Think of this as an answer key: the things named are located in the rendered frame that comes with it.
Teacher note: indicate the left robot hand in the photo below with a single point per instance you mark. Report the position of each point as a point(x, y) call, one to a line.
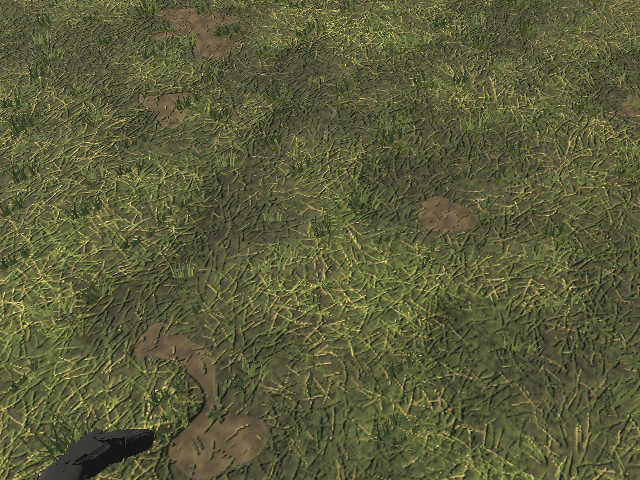
point(94, 452)

